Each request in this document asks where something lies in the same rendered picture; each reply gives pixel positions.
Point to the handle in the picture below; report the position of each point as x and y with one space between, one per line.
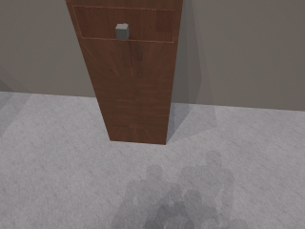
122 31

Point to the drawer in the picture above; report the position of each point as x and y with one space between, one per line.
146 24

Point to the cabinet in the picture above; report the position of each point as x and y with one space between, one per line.
132 79

